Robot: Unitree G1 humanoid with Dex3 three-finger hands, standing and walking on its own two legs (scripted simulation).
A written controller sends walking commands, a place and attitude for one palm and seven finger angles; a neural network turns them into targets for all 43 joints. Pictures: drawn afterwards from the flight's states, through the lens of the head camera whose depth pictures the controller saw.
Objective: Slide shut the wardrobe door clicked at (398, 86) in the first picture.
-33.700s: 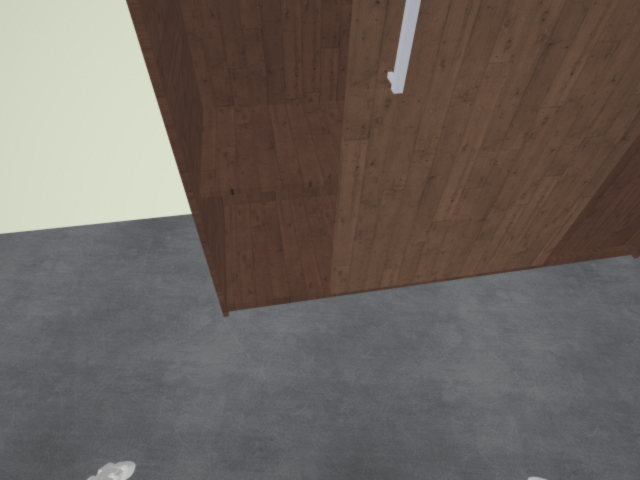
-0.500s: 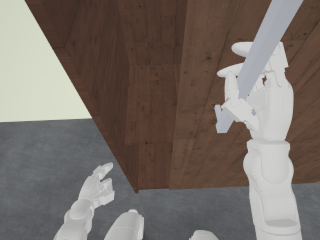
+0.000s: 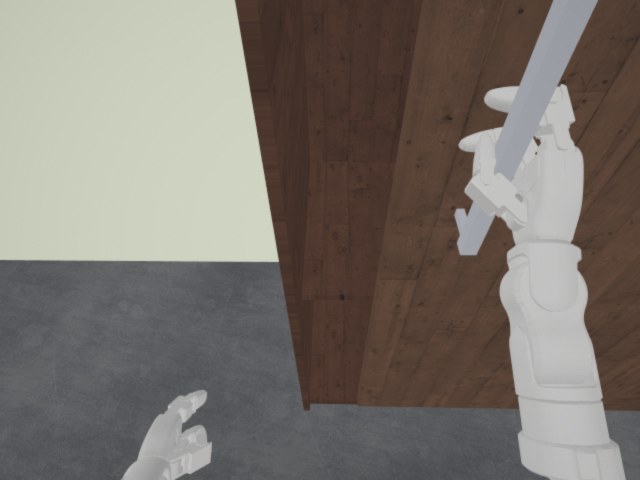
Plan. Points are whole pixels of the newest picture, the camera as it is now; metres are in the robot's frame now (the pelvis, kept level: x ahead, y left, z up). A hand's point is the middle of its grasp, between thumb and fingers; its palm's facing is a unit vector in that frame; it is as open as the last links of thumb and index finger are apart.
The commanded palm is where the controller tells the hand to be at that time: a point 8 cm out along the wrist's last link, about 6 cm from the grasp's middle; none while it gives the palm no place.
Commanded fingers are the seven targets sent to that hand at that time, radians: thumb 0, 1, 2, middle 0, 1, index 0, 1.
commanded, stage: step sideways, sliding the door along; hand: right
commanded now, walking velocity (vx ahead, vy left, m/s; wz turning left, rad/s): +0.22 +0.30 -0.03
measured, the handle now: (502, 139) +0.38 -0.18 +0.24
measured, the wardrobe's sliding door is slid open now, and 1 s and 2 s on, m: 0.14 0.03 0.00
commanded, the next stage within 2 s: stop walking and hold the door there in 1.76 s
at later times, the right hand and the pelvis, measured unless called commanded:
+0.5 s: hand (441, 179) +0.34 -0.11 +0.23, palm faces +0.20 +0.98 -0.06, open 6.2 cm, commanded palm +0.32 -0.09 +0.24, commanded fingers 0.00 -0.90 -0.90 0.45 1.40 0.45 1.40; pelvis -0.01 +0.05 -0.01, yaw -2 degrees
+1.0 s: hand (362, 180) +0.34 -0.04 +0.23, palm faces +0.10 +0.99 -0.05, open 6.2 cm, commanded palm +0.32 -0.03 +0.23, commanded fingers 0.00 -0.90 -0.90 0.45 1.40 0.45 1.40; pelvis +0.01 +0.10 +0.00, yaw -1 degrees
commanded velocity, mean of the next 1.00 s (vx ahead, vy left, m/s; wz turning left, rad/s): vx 0.05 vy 0.30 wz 0.04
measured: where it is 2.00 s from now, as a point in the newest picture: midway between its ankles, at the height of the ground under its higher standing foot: outside the picture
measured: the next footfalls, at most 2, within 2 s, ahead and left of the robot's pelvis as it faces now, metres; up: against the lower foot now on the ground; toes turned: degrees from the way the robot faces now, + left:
right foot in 0.76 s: +0.05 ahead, -0.06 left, +0.00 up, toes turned -3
left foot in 1.08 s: +0.13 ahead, +0.31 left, +0.00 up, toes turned -1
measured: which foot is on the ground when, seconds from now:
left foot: down 0.00-0.78, up 0.80-1.00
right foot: down 0.00-0.66, up 0.68-0.74, down 0.76-1.00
